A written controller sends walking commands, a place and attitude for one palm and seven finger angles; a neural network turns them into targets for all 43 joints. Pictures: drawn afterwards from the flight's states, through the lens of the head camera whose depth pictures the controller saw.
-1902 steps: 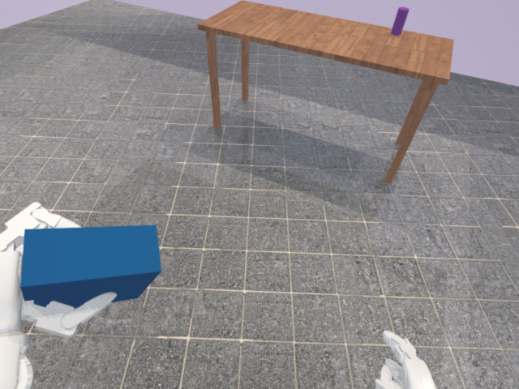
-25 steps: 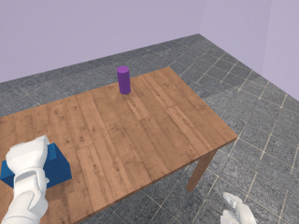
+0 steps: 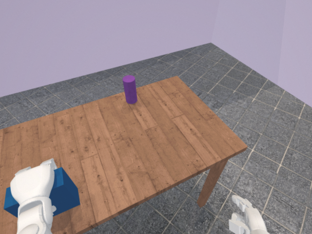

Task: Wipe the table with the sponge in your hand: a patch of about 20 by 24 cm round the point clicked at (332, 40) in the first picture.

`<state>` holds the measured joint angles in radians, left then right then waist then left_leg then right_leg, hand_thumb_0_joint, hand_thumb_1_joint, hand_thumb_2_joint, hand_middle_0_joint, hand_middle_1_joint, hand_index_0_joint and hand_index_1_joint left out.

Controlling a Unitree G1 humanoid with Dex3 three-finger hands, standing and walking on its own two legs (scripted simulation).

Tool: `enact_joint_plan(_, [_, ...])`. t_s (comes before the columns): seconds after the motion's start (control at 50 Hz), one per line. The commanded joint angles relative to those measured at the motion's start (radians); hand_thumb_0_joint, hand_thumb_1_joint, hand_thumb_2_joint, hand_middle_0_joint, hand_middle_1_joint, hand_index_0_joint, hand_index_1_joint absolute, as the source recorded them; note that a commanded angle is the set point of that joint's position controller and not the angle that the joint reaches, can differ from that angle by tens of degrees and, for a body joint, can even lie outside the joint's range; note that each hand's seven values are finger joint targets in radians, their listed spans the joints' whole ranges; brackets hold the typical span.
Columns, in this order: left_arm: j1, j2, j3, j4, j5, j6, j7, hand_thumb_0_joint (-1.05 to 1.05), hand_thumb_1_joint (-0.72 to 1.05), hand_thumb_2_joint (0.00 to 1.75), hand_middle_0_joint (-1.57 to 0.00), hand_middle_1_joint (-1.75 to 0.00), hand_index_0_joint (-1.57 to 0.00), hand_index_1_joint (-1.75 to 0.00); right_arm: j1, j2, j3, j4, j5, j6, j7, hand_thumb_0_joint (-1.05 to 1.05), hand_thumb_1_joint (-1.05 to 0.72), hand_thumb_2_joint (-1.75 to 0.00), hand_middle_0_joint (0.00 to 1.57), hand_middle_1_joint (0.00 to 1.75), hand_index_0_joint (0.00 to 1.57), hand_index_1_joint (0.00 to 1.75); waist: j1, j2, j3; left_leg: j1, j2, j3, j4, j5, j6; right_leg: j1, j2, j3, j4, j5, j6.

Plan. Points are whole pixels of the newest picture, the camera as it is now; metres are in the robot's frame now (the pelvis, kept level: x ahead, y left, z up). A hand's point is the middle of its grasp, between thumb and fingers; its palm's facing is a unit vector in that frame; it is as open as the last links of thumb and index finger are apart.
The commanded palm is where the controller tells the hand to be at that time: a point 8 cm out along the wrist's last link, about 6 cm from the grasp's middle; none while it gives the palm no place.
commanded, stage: wipe back along the first lane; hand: left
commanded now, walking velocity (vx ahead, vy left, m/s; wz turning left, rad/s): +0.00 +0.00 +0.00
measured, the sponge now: (49, 200) +0.20 +0.33 -0.06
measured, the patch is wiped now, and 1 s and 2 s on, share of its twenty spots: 1.00 1.00 1.00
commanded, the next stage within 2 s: lift the sponge slowly off the table in 0.50 s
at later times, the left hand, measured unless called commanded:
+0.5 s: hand (46, 203) +0.18 +0.31 -0.01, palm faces -0.06 -0.05 -1.00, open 10.0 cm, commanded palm +0.14 +0.29 +0.02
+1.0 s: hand (44, 203) +0.18 +0.31 +0.00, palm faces -0.07 -0.08 -0.99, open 10.0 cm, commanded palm +0.15 +0.28 +0.05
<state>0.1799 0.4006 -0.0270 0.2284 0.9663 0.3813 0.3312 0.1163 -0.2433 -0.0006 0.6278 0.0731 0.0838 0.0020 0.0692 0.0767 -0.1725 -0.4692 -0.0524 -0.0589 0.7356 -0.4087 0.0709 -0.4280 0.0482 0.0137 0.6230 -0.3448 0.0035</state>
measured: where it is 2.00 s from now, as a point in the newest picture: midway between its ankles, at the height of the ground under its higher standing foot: outside the picture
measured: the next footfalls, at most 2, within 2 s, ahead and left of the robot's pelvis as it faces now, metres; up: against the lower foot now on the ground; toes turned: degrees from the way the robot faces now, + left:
none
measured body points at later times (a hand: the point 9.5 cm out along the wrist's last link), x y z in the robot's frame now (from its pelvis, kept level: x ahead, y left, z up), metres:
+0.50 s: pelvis -0.01 -0.02 +0.00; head -0.01 -0.03 +0.45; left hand +0.18 +0.30 +0.04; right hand +0.21 -0.24 -0.08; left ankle -0.03 +0.07 -0.72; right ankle -0.02 -0.14 -0.72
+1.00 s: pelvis -0.01 -0.02 +0.00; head -0.02 -0.03 +0.45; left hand +0.18 +0.30 +0.05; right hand +0.20 -0.25 -0.08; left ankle -0.03 +0.07 -0.72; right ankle -0.02 -0.14 -0.72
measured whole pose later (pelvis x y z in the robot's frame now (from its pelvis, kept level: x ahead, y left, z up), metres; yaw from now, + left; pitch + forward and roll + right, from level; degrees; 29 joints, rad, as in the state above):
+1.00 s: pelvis -0.01 -0.02 +0.00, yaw +0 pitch +6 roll -2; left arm 0.24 0.39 0.00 0.20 0.95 0.32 0.30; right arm 0.11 -0.25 -0.01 0.66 0.07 0.05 -0.04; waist 0.08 0.07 -0.14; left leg -0.41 -0.04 -0.06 0.70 -0.38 0.05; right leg -0.38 0.06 0.01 0.60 -0.32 -0.01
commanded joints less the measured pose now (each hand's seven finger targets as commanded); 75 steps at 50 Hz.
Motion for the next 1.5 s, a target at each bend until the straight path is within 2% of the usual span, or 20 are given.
enact_joint_plan(0.0, [0.113,0.01,-0.005,-0.035,-0.067,-0.005,-0.053,0.0,0.1,1.3,-1.2,-1.6,-1.2,-1.6,-0.144,-0.121,-0.046,-0.166,-0.002,-0.054,-0.008,0.0,-0.9,-0.9,0.2,0.3,0.2,0.3,0.016,-0.098,-0.077,0.08,0.049,-0.052,-0.112,0.397,-0.04,0.082,0.016,-0.051,-0.035,0.326,-0.085])
enact_joint_plan(0.04, [0.143,0.044,0.027,-0.062,-0.071,-0.007,-0.05,0.0,0.1,1.3,-1.2,-1.6,-1.2,-1.6,-0.152,-0.124,-0.047,-0.166,-0.002,-0.052,-0.008,0.0,-0.9,-0.9,0.2,0.3,0.2,0.3,0.024,-0.101,-0.083,0.08,0.048,-0.052,-0.112,0.407,-0.039,0.102,0.013,-0.039,-0.039,0.36,-0.085])
enact_joint_plan(0.12, [0.211,0.004,-0.004,-0.097,-0.077,-0.011,-0.049,0.0,0.1,1.3,-1.2,-1.6,-1.2,-1.6,-0.161,-0.117,-0.045,-0.175,-0.002,-0.054,-0.004,0.0,-0.9,-0.9,0.2,0.3,0.2,0.3,0.022,-0.121,-0.076,0.081,0.048,-0.044,-0.109,0.41,-0.034,0.113,0.009,-0.042,-0.04,0.388,-0.079])
enact_joint_plan(0.14, [0.192,0.039,0.027,-0.108,-0.073,-0.013,-0.043,0.0,0.1,1.3,-1.2,-1.6,-1.2,-1.6,-0.163,-0.123,-0.048,-0.169,-0.004,-0.052,-0.006,0.0,-0.9,-0.9,0.2,0.3,0.2,0.3,0.02,-0.104,-0.07,0.083,0.049,-0.048,-0.109,0.409,-0.036,0.105,0.012,-0.028,-0.042,0.386,-0.083])
enact_joint_plan(0.16, [0.217,-0.003,-0.008,-0.128,-0.08,-0.015,-0.04,0.0,0.1,1.3,-1.2,-1.6,-1.2,-1.6,-0.165,-0.113,-0.047,-0.18,-0.006,-0.055,-0.006,0.0,-0.9,-0.9,0.2,0.3,0.2,0.3,0.021,-0.091,-0.072,0.082,0.045,-0.036,-0.107,0.406,-0.033,0.115,0.01,-0.036,-0.038,0.389,-0.081])
enact_joint_plan(0.2, [0.229,0.036,0.033,-0.099,-0.073,-0.013,-0.033,0.0,0.1,1.3,-1.2,-1.6,-1.2,-1.6,-0.161,-0.118,-0.046,-0.168,-0.005,-0.051,-0.007,0.0,-0.9,-0.9,0.2,0.3,0.2,0.3,0.02,-0.123,-0.047,0.067,0.045,-0.039,-0.11,0.386,-0.035,0.108,0.011,-0.03,-0.044,0.389,-0.081])
enact_joint_plan(0.26, [0.159,0.016,0.003,-0.112,-0.06,-0.009,-0.026,0.0,0.1,1.3,-1.2,-1.6,-1.2,-1.6,-0.17,-0.117,-0.045,-0.173,-0.005,-0.051,-0.015,0.0,-0.9,-0.9,0.2,0.3,0.2,0.3,0.011,-0.09,-0.021,0.065,0.041,-0.04,-0.119,0.337,-0.032,0.08,0.014,-0.032,-0.048,0.321,-0.081])
enact_joint_plan(0.34, [0.149,0.047,0.034,-0.085,-0.048,-0.01,-0.022,0.0,0.1,1.3,-1.2,-1.6,-1.2,-1.6,-0.165,-0.121,-0.049,-0.162,-0.006,-0.054,-0.02,0.0,-0.9,-0.9,0.2,0.3,0.2,0.3,0.025,-0.091,-0.06,0.073,0.035,-0.037,-0.114,0.339,-0.032,0.094,0.013,-0.017,-0.049,0.343,-0.087])
enact_joint_plan(0.4, [0.105,0.044,0.026,-0.046,-0.049,-0.012,-0.027,0.0,0.1,1.3,-1.2,-1.6,-1.2,-1.6,-0.162,-0.121,-0.044,-0.157,-0.006,-0.049,-0.028,0.0,-0.9,-0.9,0.2,0.3,0.2,0.3,0.008,-0.113,-0.027,0.048,0.03,-0.033,-0.118,0.292,-0.029,0.078,0.013,-0.016,-0.058,0.302,-0.082])
enact_joint_plan(0.44, [0.102,0.083,0.066,-0.035,-0.046,-0.016,-0.027,0.0,0.1,1.3,-1.2,-1.6,-1.2,-1.6,-0.163,-0.128,-0.046,-0.15,-0.007,-0.05,-0.032,0.0,-0.9,-0.9,0.2,0.3,0.2,0.3,0.021,-0.102,-0.042,0.05,0.029,-0.036,-0.123,0.286,-0.03,0.084,0.014,-0.006,-0.061,0.29,-0.086])
enact_joint_plan(0.52, [0.082,0.048,0.029,-0.01,-0.031,-0.026,-0.032,0.0,0.1,1.3,-1.2,-1.6,-1.2,-1.6,-0.162,-0.122,-0.046,-0.151,-0.006,-0.054,-0.032,0.0,-0.9,-0.9,0.2,0.3,0.2,0.3,0.014,-0.103,-0.032,0.045,0.027,-0.031,-0.117,0.269,-0.028,0.061,0.013,-0.016,-0.063,0.258,-0.083])
enact_joint_plan(0.6, [0.034,0.082,0.058,-0.008,-0.034,-0.037,-0.028,0.0,0.1,1.3,-1.2,-1.6,-1.2,-1.6,-0.156,-0.126,-0.047,-0.148,-0.006,-0.057,-0.038,0.0,-0.9,-0.9,0.2,0.3,0.2,0.3,0.009,-0.11,-0.034,0.036,0.023,-0.029,-0.116,0.249,-0.025,0.061,0.015,-0.007,-0.067,0.242,-0.082])
enact_joint_plan(0.66, [0.027,0.095,0.067,-0.037,-0.037,-0.046,-0.028,0.0,0.1,1.3,-1.2,-1.6,-1.2,-1.6,-0.161,-0.123,-0.048,-0.15,-0.007,-0.063,-0.043,0.0,-0.9,-0.9,0.2,0.3,0.2,0.3,0.015,-0.086,-0.075,0.051,0.019,-0.027,-0.116,0.263,-0.022,0.091,0.011,-0.001,-0.066,0.261,-0.081])
enact_joint_plan(0.72, [0.028,0.106,0.081,-0.028,-0.038,-0.047,-0.029,0.0,0.1,1.3,-1.2,-1.6,-1.2,-1.6,-0.163,-0.125,-0.046,-0.142,-0.007,-0.066,-0.043,0.0,-0.9,-0.9,0.2,0.3,0.2,0.3,0.015,-0.113,-0.055,0.049,0.02,-0.029,-0.124,0.258,-0.022,0.091,0.01,-0.003,-0.078,0.257,-0.078])
enact_joint_plan(0.8, [-0.007,0.098,0.065,-0.074,-0.038,-0.058,-0.028,0.0,0.1,1.3,-1.2,-1.6,-1.2,-1.6,-0.171,-0.117,-0.047,-0.145,-0.008,-0.08,-0.045,0.0,-0.9,-0.9,0.2,0.3,0.2,0.3,0.012,-0.071,-0.059,0.081,0.024,-0.033,-0.132,0.266,-0.019,0.089,0.012,-0.009,-0.081,0.236,-0.08])
enact_joint_plan(0.84, [0.017,0.134,0.102,-0.095,-0.043,-0.06,-0.029,0.0,0.1,1.3,-1.2,-1.6,-1.2,-1.6,-0.18,-0.122,-0.048,-0.143,-0.008,-0.083,-0.045,0.0,-0.9,-0.9,0.2,0.3,0.2,0.3,0.028,-0.07,-0.081,0.092,0.023,-0.041,-0.138,0.289,-0.02,0.117,0.011,0.004,-0.086,0.265,-0.084])
enact_joint_plan(0.96, [0.025,0.095,0.063,-0.184,-0.048,-0.067,-0.026,0.0,0.1,1.3,-1.2,-1.6,-1.2,-1.6,-0.189,-0.11,-0.048,-0.155,-0.013,-0.099,-0.041,0.0,-0.9,-0.9,0.2,0.3,0.2,0.3,0.023,-0.04,-0.065,0.125,0.03,-0.042,-0.15,0.327,-0.02,0.125,0.011,-0.011,-0.085,0.279,-0.083])
enact_joint_plan(1.28, [-0.022,0.152,0.081,-0.364,0.008,-0.041,-0.046,0.0,0.1,1.3,-1.2,-1.6,-1.2,-1.6,-0.226,-0.099,-0.035,-0.148,-0.027,-0.088,-0.036,0.0,-0.9,-0.9,0.2,0.3,0.2,0.3,0.039,0.003,-0.071,0.224,0.039,-0.064,-0.187,0.436,-0.029,0.183,0.01,0.0,-0.114,0.332,-0.095])
enact_joint_plan(1.36, [-0.031,0.164,0.082,-0.444,0.021,-0.044,-0.044,0.0,0.1,1.3,-1.2,-1.6,-1.2,-1.6,-0.237,-0.095,-0.035,-0.153,-0.032,-0.088,-0.035,0.0,-0.9,-0.9,0.2,0.3,0.2,0.3,0.045,0.057,-0.079,0.25,0.043,-0.067,-0.195,0.46,-0.032,0.197,0.013,0.006,-0.116,0.324,-0.1])
enact_joint_plan(1.48, [-0.022,0.18,0.102,-0.44,0.016,-0.03,-0.049,0.0,0.1,1.3,-1.2,-1.6,-1.2,-1.6,-0.25,-0.094,-0.03,-0.141,-0.032,-0.088,-0.037,0.0,-0.9,-0.9,0.2,0.3,0.2,0.3,0.052,0.014,-0.063,0.265,0.04,-0.067,-0.214,0.435,-0.031,0.219,0.012,0.016,-0.145,0.32,-0.101])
